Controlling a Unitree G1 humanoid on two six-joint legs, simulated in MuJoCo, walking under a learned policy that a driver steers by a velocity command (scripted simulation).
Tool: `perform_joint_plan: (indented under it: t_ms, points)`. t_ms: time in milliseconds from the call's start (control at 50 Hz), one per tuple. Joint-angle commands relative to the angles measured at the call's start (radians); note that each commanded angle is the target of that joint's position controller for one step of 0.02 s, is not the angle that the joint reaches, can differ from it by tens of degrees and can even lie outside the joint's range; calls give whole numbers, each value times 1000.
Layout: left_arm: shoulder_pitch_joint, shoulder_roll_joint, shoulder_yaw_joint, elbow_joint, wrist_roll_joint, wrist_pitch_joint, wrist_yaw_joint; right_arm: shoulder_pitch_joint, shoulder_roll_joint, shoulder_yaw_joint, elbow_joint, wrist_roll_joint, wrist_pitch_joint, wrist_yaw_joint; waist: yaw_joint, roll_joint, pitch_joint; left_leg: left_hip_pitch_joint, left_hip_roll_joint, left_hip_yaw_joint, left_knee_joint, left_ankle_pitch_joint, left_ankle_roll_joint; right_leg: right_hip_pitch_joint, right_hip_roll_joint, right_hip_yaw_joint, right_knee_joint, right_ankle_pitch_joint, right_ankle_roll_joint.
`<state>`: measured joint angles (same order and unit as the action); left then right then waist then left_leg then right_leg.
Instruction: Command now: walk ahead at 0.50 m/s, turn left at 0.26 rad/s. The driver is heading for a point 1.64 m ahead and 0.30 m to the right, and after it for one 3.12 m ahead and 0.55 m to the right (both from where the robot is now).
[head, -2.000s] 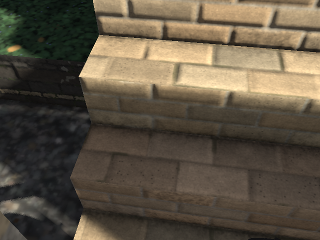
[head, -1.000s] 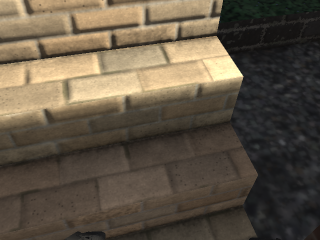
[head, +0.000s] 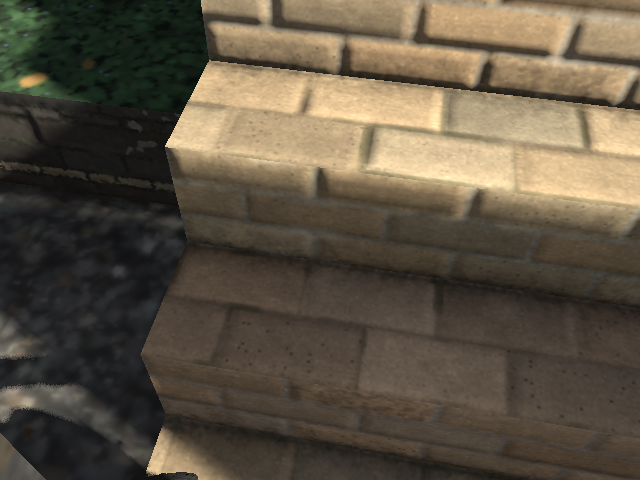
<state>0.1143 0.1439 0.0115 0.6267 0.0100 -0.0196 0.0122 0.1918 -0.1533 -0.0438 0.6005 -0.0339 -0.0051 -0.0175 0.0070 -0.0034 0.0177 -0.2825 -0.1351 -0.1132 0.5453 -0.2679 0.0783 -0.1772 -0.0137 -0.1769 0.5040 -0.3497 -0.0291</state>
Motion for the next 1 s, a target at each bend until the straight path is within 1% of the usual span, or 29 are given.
perform_joint_plan:
  t_ms: [20, 40, 60, 80, 100, 140, 180, 240, 400, 500, 520, 540, 660, 780, 1000]
  points:
    - [-29, 57, 12, -81, 0, -29, 7, -57, -65, -6, -68, 2, -34, 4, 5, 27, -154, 104, 209, -239, -172, 592, 8, 150, -71, 99, -107, 258, 19]
    - [-20, 58, 11, -76, -1, -27, 10, -51, -80, -11, -55, 1, -35, 4, -4, 19, -183, 134, 201, -212, -157, 603, -3, 167, -85, 101, -99, 318, 25]
    - [-17, 54, 9, -75, -2, -27, 10, -48, -85, -12, -45, 3, -36, 5, -8, 16, -198, 144, 196, -197, -153, 577, -8, 176, -93, 100, -98, 343, 26]
    - [-12, 48, 6, -75, -7, -28, 13, -52, -82, -11, -38, 4, -36, 6, -6, 10, -190, 138, 194, -197, -161, 534, -6, 172, -96, 100, -107, 322, 26]
    - [-11, 44, 4, -77, -6, -27, 16, -63, -75, -8, -37, 5, -37, 7, -4, 0, -169, 117, 194, -199, -172, 489, -4, 167, -100, 98, -114, 292, 27]
    - [-3, 40, 2, -77, -2, -26, 18, -89, -68, -3, -37, 5, -38, 13, 1, -10, -122, 85, 196, -204, -196, 428, 0, 146, -107, 99, -130, 242, 27]
    - [3, 41, 2, -78, 1, -26, 21, -107, -65, 0, -35, 4, -40, 14, 4, -14, -101, 73, 194, -202, -211, 406, 1, 140, -113, 101, -139, 235, 24]
    - [20, 46, 4, -75, -1, -29, 23, -123, -64, 3, -27, 3, -42, 16, 8, -6, -100, 71, 190, -196, -222, 388, -2, 146, -119, 106, -147, 237, 21]
    - [35, 54, 6, -70, 3, -32, 20, -153, -58, 12, -13, 4, -46, 19, 11, 3, -93, 57, 182, -181, -251, 320, -12, 159, -130, 116, -170, 245, 15]
    - [44, 55, 4, -63, 4, -35, 19, -159, -61, 16, -6, 5, -48, 19, 14, 4, -91, 51, 181, -172, -259, 291, -18, 165, -133, 121, -180, 252, 11]
    - [47, 58, 7, -69, 3, -38, 23, -144, -51, 11, 1, 1, -52, 14, 15, 8, -73, 44, 168, -172, -269, 246, -26, 152, -144, 115, -190, 240, 14]
    - [48, 59, 7, -69, 3, -40, 24, -150, -52, 12, 1, -1, -53, 11, 17, 7, -66, 47, 169, -168, -272, 239, -28, 143, -144, 119, -196, 237, 13]
    - [55, 58, 7, -63, 1, -44, 26, -139, -48, 7, 9, 1, -56, 10, 15, -7, -90, 53, 167, -155, -263, 249, -34, 164, -146, 119, -198, 300, 9]
    - [61, 55, 8, -53, 3, -43, 27, -133, -42, 4, 14, 1, -52, 8, 14, -13, -87, 46, 166, -148, -256, 231, -39, 166, -147, 116, -202, 328, 4]
    - [67, 52, 11, -37, 3, -45, 28, -127, -28, 2, 16, 5, -50, 2, 13, -5, -85, 38, 167, -132, -244, 231, -46, 182, -148, 119, -212, 398, -1]
